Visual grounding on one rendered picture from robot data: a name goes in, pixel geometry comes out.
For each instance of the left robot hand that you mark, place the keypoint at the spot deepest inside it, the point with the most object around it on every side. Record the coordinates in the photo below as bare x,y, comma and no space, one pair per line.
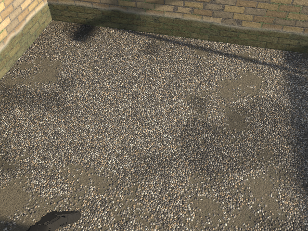
54,220

